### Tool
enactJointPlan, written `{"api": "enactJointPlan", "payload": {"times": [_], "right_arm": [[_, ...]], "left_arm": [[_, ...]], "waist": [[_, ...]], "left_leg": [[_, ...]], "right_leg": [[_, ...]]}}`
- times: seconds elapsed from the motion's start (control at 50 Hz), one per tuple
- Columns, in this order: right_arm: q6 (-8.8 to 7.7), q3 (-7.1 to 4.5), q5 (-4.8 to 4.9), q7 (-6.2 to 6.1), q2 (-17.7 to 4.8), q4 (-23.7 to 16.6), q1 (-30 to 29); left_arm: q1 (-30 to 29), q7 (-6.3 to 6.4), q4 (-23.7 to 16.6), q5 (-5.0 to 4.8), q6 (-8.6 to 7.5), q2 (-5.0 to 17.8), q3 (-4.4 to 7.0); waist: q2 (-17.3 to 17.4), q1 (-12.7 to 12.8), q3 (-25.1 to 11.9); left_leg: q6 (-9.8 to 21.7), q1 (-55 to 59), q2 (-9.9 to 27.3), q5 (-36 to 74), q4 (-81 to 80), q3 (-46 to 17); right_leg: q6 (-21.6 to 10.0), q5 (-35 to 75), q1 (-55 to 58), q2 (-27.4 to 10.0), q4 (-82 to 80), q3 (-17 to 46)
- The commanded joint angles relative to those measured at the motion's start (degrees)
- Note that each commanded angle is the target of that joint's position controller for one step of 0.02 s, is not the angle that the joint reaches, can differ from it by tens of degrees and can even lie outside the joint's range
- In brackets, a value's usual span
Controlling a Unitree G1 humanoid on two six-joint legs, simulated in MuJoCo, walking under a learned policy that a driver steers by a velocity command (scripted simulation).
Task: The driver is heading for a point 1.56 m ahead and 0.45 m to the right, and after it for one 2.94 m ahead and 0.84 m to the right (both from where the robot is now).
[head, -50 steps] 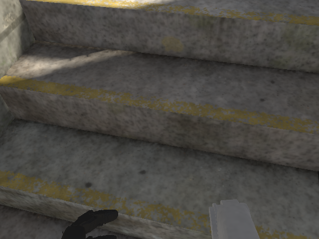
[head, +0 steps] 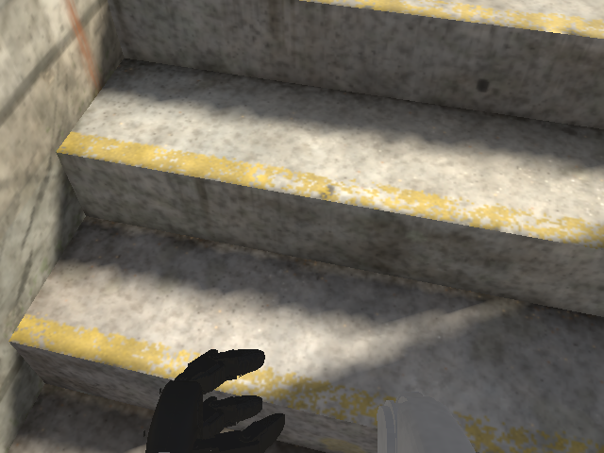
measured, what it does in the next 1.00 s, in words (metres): climbs: right foot 0.18 m higher, then left foot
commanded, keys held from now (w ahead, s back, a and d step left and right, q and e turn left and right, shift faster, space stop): no key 0.56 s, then e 0.44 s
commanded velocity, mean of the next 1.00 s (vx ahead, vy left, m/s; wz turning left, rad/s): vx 0.05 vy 0.00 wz -0.14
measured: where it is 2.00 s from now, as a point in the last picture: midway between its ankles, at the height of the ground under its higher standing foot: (329, 436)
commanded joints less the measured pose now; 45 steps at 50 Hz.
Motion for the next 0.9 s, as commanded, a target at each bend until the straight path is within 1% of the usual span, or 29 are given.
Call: {"api": "enactJointPlan", "payload": {"times": [0.02, 0.04, 0.06, 0.08, 0.1, 0.12, 0.16, 0.2, 0.26, 0.38, 0.4, 0.42, 0.48, 0.5, 0.52, 0.54, 0.58, 0.6, 0.62, 0.64, 0.66, 0.68, 0.7, 0.72, 0.76, 0.8, 0.82, 0.86, 0.9], "right_arm": [[-1.41, -2.78, 1.82, -2.57, -14.07, -6.48, -1.09], [-1.01, -1.91, -4.07, 7.58, -16.13, -3.85, -3.32], [-1.36, -3.81, -2.95, 10.22, -17.77, -6.23, -10.23], [-2.17, -4.69, 2.44, 4.05, -14.82, -11.39, -1.08], [-1.27, -4.58, 3.15, 3.23, -13.43, -10.75, -2.29], [0.35, -4.04, 0.14, 2.93, -8.58, -10.91, -1.75], [2.72, -2.81, -2.63, 1.79, -2.38, -16.75, -7.88], [3.86, -1.80, -3.21, 0.31, 0.45, -18.51, -6.38], [3.89, -1.32, -2.05, -0.17, 0.14, -18.57, -4.44], [6.11, -1.17, -2.96, -0.66, -1.07, -20.84, -8.86], [6.58, -1.92, -2.09, 2.84, -10.52, -20.68, -17.93], [6.57, -3.90, -2.58, 2.95, -13.34, -19.30, -16.05], [5.89, -4.19, -4.04, 1.59, -11.46, -15.51, -16.19], [6.69, -0.95, -2.69, 0.62, 1.40, -17.22, -11.16], [6.97, -0.12, -1.31, 0.49, 1.99, -16.13, -13.20], [7.44, -0.10, -0.26, 0.49, 1.54, -16.43, -15.11], [8.16, -0.78, 0.75, 0.37, -0.34, -14.64, -12.38], [5.87, -2.29, -4.97, 4.31, -7.72, -19.60, -22.65], [4.60, -3.03, -4.91, 4.80, -7.84, -20.43, -21.85], [3.05, -3.06, -2.90, 5.30, -6.23, -21.19, -20.26], [2.07, -3.98, -2.52, 5.16, -7.50, -20.14, -18.57], [0.77, -4.52, -3.29, 4.64, -8.82, -20.34, -17.30], [-0.56, -5.81, -2.71, 3.17, -16.21, -22.16, -17.61], [-1.56, -5.63, -3.38, 2.68, -13.12, -23.01, -16.33], [-1.90, -5.80, -4.45, 1.57, -13.59, -22.17, -19.81], [-0.35, -2.31, -2.87, 2.04, -5.52, -24.43, -25.21], [0.64, -1.52, -2.53, 2.24, -4.61, -24.66, -25.39], [1.57, -0.39, -1.83, 2.41, -3.79, -26.78, -26.11], [0.42, -1.22, -1.76, 1.99, -7.67, -28.02, -25.64]], "left_arm": [[12.64, -0.10, 2.74, -1.37, 0.52, 2.17, 0.48], [-0.82, -4.96, -6.00, -0.98, 5.29, 9.99, 1.12], [6.87, -4.99, -1.03, 0.15, 6.58, 13.35, 2.91], [27.63, -2.28, 8.85, 1.35, 1.95, 13.01, 3.75], [33.68, 0.71, 12.43, 0.45, 1.27, 14.20, 4.82], [23.29, 2.38, 12.79, 0.57, 1.28, 14.05, 5.53], [12.48, 2.30, 14.06, 0.92, 0.42, 11.62, 6.17], [14.68, 1.91, 18.72, 0.80, -0.83, 5.72, 5.14], [20.80, 0.60, 22.84, 0.42, -3.07, 5.86, 5.39], [22.55, 0.73, 24.05, -0.06, -4.22, 8.74, 5.92], [9.62, -2.40, 12.77, 6.55, -3.95, 8.82, 3.67], [7.50, -3.42, 11.22, 5.78, -4.26, 11.86, 4.58], [19.37, -5.24, 14.63, 1.78, -5.21, 10.88, 3.64], [27.98, 0.86, 22.32, -2.99, -4.16, 11.72, 6.30], [30.01, 3.18, 23.10, -1.72, -3.17, 11.71, 6.23], [30.71, 3.68, 23.12, 0.12, -2.24, 12.75, 7.11], [29.03, 2.41, 22.25, 2.30, -1.09, 12.93, 7.95], [12.44, -2.80, 14.72, 3.55, -4.22, 10.76, 5.85], [3.26, -4.06, 10.83, 2.24, -5.36, 10.83, 4.98], [-2.52, -4.24, 8.81, 1.24, -5.46, 11.12, 4.06], [5.36, -4.08, 11.74, 1.02, -4.88, 11.71, 4.47], [13.44, -3.49, 14.42, 0.95, -4.46, 11.17, 4.72], [20.62, -2.49, 12.74, -0.10, -4.70, 9.48, 4.60], [17.38, -2.53, 12.42, 1.38, -4.31, 16.23, 6.51], [15.65, -1.34, 12.84, 1.00, -2.77, 15.44, 7.06], [16.69, -1.12, 13.05, 1.21, -2.25, 14.51, 7.76], [13.54, -1.50, 11.70, 1.19, -1.98, 14.89, 7.81], [13.25, -2.22, 12.03, 0.98, -1.62, 15.26, 7.82], [11.63, -2.32, 12.05, 1.82, -1.83, 15.36, 7.71]], "waist": [[6.34, 7.26, -14.39], [15.41, 11.94, -15.54], [10.92, 13.14, -15.54], [-2.26, 9.93, -28.82], [-12.68, 13.05, -29.44], [-13.31, 6.49, -23.55], [0.31, 1.92, -4.65], [2.62, -1.61, 0.24], [-3.11, -0.86, -1.09], [-1.31, -2.39, -1.73], [-7.94, 6.09, -13.39], [-7.82, 4.46, -11.30], [-5.13, 6.56, -8.58], [-0.53, 0.48, -4.67], [-1.52, 3.27, -2.47], [-4.86, 5.42, -1.75], [-13.95, 6.71, -2.08], [-13.28, 6.29, -0.68], [-7.81, 2.56, -4.45], [-4.36, -1.59, -5.02], [-3.64, -0.17, -6.23], [-1.55, 1.73, -7.61], [13.59, 5.19, -12.43], [11.98, 0.84, -14.33], [3.16, 2.18, -10.06], [1.28, 3.45, -7.60], [-0.13, 2.93, -8.47], [0.00, 1.51, -10.26], [2.90, 1.00, -10.34]], "left_leg": [[6.64, -3.06, 10.67, 84.98, 1.97, -0.02], [15.07, -4.10, 18.53, 97.04, 3.26, -7.87], [14.93, 5.82, 17.05, 97.40, 11.08, -5.61], [4.02, -0.23, 9.08, 77.74, 30.57, -0.92], [0.59, -13.07, -1.51, 27.87, 52.62, -2.40], [-1.18, -19.56, -4.95, 0.56, 72.20, -13.28], [0.25, -33.95, -3.32, 2.94, 85.87, -16.23], [2.00, -38.00, -2.63, 7.05, 85.33, -17.57], [1.34, -44.60, -6.24, 5.24, 93.95, -18.08], [-2.35, -46.38, -1.12, 9.27, 81.94, -15.27], [-4.59, -58.54, -0.79, 10.01, 86.68, -18.48], [-6.12, -59.03, -0.88, 12.03, 84.32, -21.84], [-6.98, -57.82, 2.89, 3.64, 77.17, -16.55], [-6.45, -45.22, 4.54, 1.89, 59.84, -9.66], [-6.48, -41.51, 3.59, -2.74, 49.97, -6.11], [-6.81, -38.28, 2.08, -9.45, 42.57, -3.41], [-5.15, -26.65, -0.64, -14.75, 32.71, 0.50], [-4.15, -28.34, 2.04, -5.72, 40.89, -4.66], [-3.17, -21.54, 4.21, -1.16, 35.60, -9.26], [-1.67, -16.19, 2.74, 0.55, 21.24, -7.04], [0.15, -11.45, 0.26, 2.51, 15.48, -4.22], [4.60, -8.75, 3.11, 10.20, 12.96, -7.32], [20.57, 0.90, 18.16, 34.62, 12.16, -25.17], [25.61, -0.84, 25.63, 22.52, 7.18, -38.33], [19.77, -7.71, 22.14, 7.53, 7.86, -32.33], [13.12, -13.05, 15.45, 2.07, 6.34, -19.06], [11.80, -12.36, 13.66, -4.44, 6.45, -16.63], [10.85, -9.27, 12.97, -7.87, 5.69, -13.36], [11.69, -7.46, 15.15, -7.48, 4.28, -14.09]], "right_leg": [[-0.70, -2.75, 41.53, 4.60, -19.57, -7.01], [0.70, -0.06, 34.95, 7.67, -28.13, 0.96], [0.22, 5.43, 34.59, 7.36, -42.54, 0.67], [-5.53, 13.61, 62.56, 0.55, -38.62, 12.05], [-13.44, 14.93, 64.67, -10.78, -58.80, 36.56], [-14.46, 9.32, 56.51, -13.04, -71.53, 47.82], [-10.15, -0.63, 42.75, -11.41, -67.32, 38.36], [-4.29, -3.21, 38.66, -7.01, -64.48, 27.62], [-4.29, 12.40, 46.27, -6.83, -65.49, 22.49], [-3.45, 4.35, 45.71, -6.88, -68.02, 17.84], [-9.47, -3.67, 46.97, -9.49, -74.24, 24.95], [-10.58, -10.25, 48.09, -11.46, -73.85, 29.01], [-9.23, -8.49, 51.53, -12.93, -77.90, 26.50], [-6.07, -7.30, 52.89, -9.85, -75.61, 22.27], [-4.45, -5.69, 51.12, -7.54, -76.18, 19.49], [-4.00, -5.93, 53.29, -6.84, -77.17, 18.26], [-4.53, -2.88, 51.91, -8.26, -78.23, 17.12], [-4.65, -8.55, 44.90, -13.07, -77.06, 19.03], [-3.79, -6.73, 41.69, -12.62, -74.13, 20.57], [-4.05, 1.84, 41.34, -10.29, -71.20, 18.74], [-5.28, 8.69, 42.35, -8.31, -67.47, 17.57], [-2.92, 9.90, 43.57, -5.18, -58.74, 15.40], [4.45, -1.79, 29.82, 4.65, -45.77, 6.67], [9.61, -13.68, 25.14, 3.54, -23.05, 10.91], [9.75, -3.26, 17.52, 3.91, 1.85, 16.66], [7.96, 4.29, 16.72, 4.32, 1.43, 17.34], [8.48, 4.94, 15.26, 3.36, -1.06, 16.09], [11.42, 3.08, 14.31, 2.37, -7.78, 13.53], [14.35, 3.44, 16.11, -0.30, -12.31, 12.10]]}}
Velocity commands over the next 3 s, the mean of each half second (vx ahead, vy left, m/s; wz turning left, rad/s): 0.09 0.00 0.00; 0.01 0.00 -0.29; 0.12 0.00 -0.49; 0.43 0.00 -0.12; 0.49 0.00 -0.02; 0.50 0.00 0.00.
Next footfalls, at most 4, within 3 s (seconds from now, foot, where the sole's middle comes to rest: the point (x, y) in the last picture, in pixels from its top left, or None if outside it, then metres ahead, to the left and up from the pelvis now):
0.06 right None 0.23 -0.09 -0.61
0.68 left None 0.24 0.14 -0.61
1.12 right None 0.20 -0.10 -0.61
1.60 left None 0.31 0.11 -0.61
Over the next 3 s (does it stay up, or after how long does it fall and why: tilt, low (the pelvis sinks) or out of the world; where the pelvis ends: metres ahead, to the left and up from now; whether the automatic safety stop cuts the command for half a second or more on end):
stays up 0.93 -0.25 0.54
